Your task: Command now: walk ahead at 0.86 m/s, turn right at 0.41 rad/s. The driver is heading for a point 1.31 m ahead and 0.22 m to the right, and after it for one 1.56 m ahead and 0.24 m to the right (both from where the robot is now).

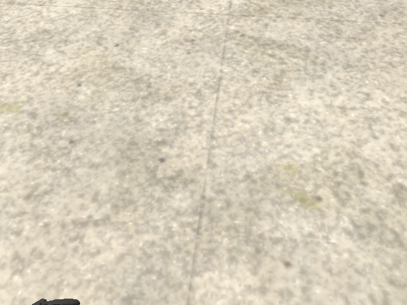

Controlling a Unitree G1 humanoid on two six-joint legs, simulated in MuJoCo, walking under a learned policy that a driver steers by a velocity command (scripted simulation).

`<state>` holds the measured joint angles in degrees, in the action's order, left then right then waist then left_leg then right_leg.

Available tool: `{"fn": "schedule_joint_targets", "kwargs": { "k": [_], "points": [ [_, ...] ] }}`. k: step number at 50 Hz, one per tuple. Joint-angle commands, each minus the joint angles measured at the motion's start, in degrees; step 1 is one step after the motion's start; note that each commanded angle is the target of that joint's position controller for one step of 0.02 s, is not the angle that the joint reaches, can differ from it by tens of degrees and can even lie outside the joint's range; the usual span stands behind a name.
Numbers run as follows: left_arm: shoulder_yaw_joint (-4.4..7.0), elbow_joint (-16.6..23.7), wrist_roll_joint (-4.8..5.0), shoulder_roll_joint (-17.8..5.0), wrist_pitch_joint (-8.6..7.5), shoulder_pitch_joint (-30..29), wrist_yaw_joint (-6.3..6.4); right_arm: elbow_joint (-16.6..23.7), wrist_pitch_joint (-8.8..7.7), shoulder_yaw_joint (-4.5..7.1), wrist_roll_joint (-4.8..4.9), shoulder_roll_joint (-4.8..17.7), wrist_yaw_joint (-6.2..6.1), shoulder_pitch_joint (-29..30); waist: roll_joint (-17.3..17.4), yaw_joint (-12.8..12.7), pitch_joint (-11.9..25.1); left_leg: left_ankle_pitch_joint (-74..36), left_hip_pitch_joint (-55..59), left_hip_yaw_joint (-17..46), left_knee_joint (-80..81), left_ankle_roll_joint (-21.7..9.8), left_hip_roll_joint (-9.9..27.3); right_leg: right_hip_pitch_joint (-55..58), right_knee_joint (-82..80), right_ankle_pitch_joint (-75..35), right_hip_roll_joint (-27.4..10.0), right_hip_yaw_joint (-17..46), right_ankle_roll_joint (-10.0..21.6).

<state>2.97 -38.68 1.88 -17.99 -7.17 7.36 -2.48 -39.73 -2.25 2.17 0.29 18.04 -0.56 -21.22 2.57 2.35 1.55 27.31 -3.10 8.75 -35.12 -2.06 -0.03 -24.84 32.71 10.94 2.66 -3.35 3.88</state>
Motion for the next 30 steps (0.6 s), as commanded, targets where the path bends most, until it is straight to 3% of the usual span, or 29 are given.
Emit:
{"fn": "schedule_joint_targets", "kwargs": {
  "k": [1,2,3,4,5,7,9,11,13,15,17,18,19,20,21,22,23,24,25,26,27,29,30],
  "points": [
    [3.47,-2.0,-0.09,-11.1,-0.4,24.0,-0.54,9.3,-4.21,-0.11,0.85,4.1,-0.27,4.7,-18.3,-9.9,10.2,-2.7,-45.7,-0.4,-40.4,-0.2,-2.7,46.5,-20.0,38.1,-20.1,54.0,14.5],
    [2.83,-1.4,-1.1,-8.8,-0.03,20.9,0.01,9.8,-5.62,0.32,2.4,6.2,0.59,9.7,-12.7,-9.7,2.3,-5.9,-51.6,-0.5,-42.3,-1.1,0.2,42.3,-19.5,33.0,-20.0,47.6,13.7],
    [2.63,-0.7,-1.77,-8.4,0.45,20.5,0.34,9.6,-6.69,-0.22,1.52,5.3,1.08,11.6,-6.7,-9.3,0.4,-8.3,-50.8,-0.9,-40.4,-1.6,1.9,38.2,-19.0,26.4,-17.8,42.5,13.4],
    [2.19,-0.2,-1.77,-7.3,1.02,19.3,0.44,9.8,-7.41,-0.25,-0.12,4.5,1.31,13.2,-2.6,-7.8,-2.3,-10.5,-49.0,-1.1,-35.5,-1.3,2.9,32.8,-20.1,21.0,-15.5,38.4,13.0],
    [1.57,0.3,-1.89,-6.0,1.27,17.6,0.7,9.9,-7.5,-0.04,-0.88,4.2,1.5,12.8,-4.0,-5.4,-3.5,-12.6,-45.7,-1.0,-31.3,-0.6,3.7,28.0,-21.4,17.3,-13.3,35.5,13.1],
    [1.06,0.3,-0.88,-4.6,1.72,16.0,1.49,9.5,-6.86,0.07,-1.25,4.1,1.72,12.6,-6.1,-3.4,-6.1,-13.9,-42.9,-2.6,-25.5,1.6,3.8,22.3,-23.5,11.8,-10.6,31.7,13.3],
    [1.12,0.0,-0.29,-5.2,1.83,15.9,2.38,10.7,-6.48,-0.17,-1.33,3.8,1.6,16.3,-5.1,-3.4,-9.1,-18.2,-41.5,-4.9,-17.7,3.8,2.7,15.7,-24.8,4.6,-8.7,28.1,12.9],
    [1.35,-0.9,-0.11,-5.8,1.92,16.2,3.2,12.6,-7.01,-0.95,-1.49,1.7,1.91,22.6,-5.8,-5.0,-10.5,-27.1,-33.9,-6.8,-6.5,5.2,0.2,7.9,-25.1,-1.0,-5.7,24.1,11.1],
    [1.68,-2.6,0.48,-6.5,1.91,19.1,3.57,14.0,-7.59,-1.11,-0.96,0.6,2.33,27.3,-6.4,-6.8,-9.4,-34.6,-23.8,-7.4,1.2,5.2,-2.0,3.5,-25.9,-2.1,-5.6,24.2,9.4],
    [1.84,-3.9,1.13,-6.6,1.85,20.4,3.73,14.0,-7.49,-0.03,0.41,2.7,2.05,28.0,-7.8,-6.6,-7.9,-37.3,-18.3,-5.1,5.6,5.1,-2.4,7.1,-24.6,-4.6,-6.7,26.0,7.6],
    [1.85,-5.0,1.3,-6.0,2.38,21.0,3.91,14.0,-7.29,1.17,1.33,5.1,1.64,27.6,-9.0,-5.4,-6.4,-33.1,-16.4,-4.1,8.5,4.2,-2.2,14.6,-20.0,-13.8,-7.8,27.2,5.8],
    [2.05,-5.4,0.73,-6.4,2.77,21.1,3.93,13.4,-7.26,2.07,1.4,6.8,1.35,24.3,-10.1,-3.5,-3.7,-29.6,-13.4,-5.4,8.2,3.2,-3.0,18.8,-14.8,-26.3,-8.0,26.4,4.8],
    [2.3,-5.7,-0.58,-7.5,3.41,20.7,3.66,12.2,-7.06,3.17,1.71,8.5,0.86,17.4,-11.2,0.6,1.7,-27.4,-6.2,-7.6,7.4,1.7,-3.2,20.9,-5.1,-38.6,-7.3,24.5,3.4],
    [1.98,-4.4,-2.36,-7.5,3.93,17.5,3.31,9.9,-6.31,3.84,1.93,9.3,0.11,4.9,-12.4,7.4,9.7,-24.3,8.6,-5.5,3.1,-0.9,1.2,15.2,9.4,-40.9,-6.6,23.5,1.9],
    [0.09,-2.6,-4.59,-1.4,3.39,17.7,3.33,7.4,-5.45,4.33,1.2,12.4,-0.47,-9.2,-3.4,10.4,20.7,-11.4,27.4,6.8,-1.2,-3.9,11.3,4.5,29.2,-20.5,-2.9,20.4,1.9],
    [-2.16,-2.2,0.58,4.9,2.54,29.7,2.58,3.6,-5.55,4.6,0.23,14.6,1.14,-9.1,29.1,2.0,30.1,9.9,39.9,43.4,13.6,-14.7,24.9,-13.2,48.6,17.0,3.4,16.5,-1.1],
    [-1.42,-3.5,2.44,-1.2,2.54,24.6,3.08,4.9,-5.25,3.76,0.23,7.5,1.31,-7.0,18.0,5.1,20.0,19.4,33.9,43.7,18.4,-12.4,21.3,-19.9,51.0,13.9,-1.7,15.2,-0.6],
    [-0.93,-1.7,1.98,-4.3,2.3,15.2,2.78,4.4,-4.7,3.18,0.06,4.6,0.87,-4.0,8.9,6.3,10.4,11.5,25.9,31.6,17.6,-10.3,18.5,-22.0,49.7,10.9,-3.9,13.1,-0.1],
    [-1.29,0.2,0.78,-3.4,1.88,8.5,2.5,3.1,-4.38,3.18,-0.94,5.0,1.11,-2.8,-1.9,5.6,3.5,0.5,16.2,25.4,18.9,-10.2,16.4,-21.1,47.6,10.6,-5.0,11.8,0.1],
    [-1.23,1.5,-0.47,-2.4,1.57,4.4,2.27,2.1,-4.49,2.97,-1.55,4.4,1.33,-1.4,-3.8,4.0,-0.5,-6.1,9.5,20.5,20.1,-10.7,14.5,-19.8,43.8,10.1,-6.3,11.8,0.5],
    [-1.43,2.0,0.08,-1.0,1.8,5.0,1.79,1.3,-4.65,2.47,-2.07,3.4,1.22,0.0,-1.0,1.1,-2.4,-8.5,4.6,18.0,21.6,-11.2,14.1,-17.9,42.2,10.2,-7.8,12.5,0.5],
    [-2.3,3.0,0.0,1.0,2.2,4.5,1.44,-0.2,-4.73,1.45,-0.21,0.9,1.72,0.7,1.2,-2.3,-5.4,-9.5,-1.4,16.2,24.7,-12.5,13.1,-17.4,36.1,11.9,-9.4,11.8,0.2],
    [-2.83,4.1,-0.67,1.6,2.11,3.1,1.3,-0.4,-4.74,1.43,0.82,1.4,1.67,1.7,1.0,-3.7,-7.8,-9.8,-4.9,16.0,26.3,-12.9,13.5,-18.3,31.8,11.7,-10.8,11.6,-0.5]
  ]
}}
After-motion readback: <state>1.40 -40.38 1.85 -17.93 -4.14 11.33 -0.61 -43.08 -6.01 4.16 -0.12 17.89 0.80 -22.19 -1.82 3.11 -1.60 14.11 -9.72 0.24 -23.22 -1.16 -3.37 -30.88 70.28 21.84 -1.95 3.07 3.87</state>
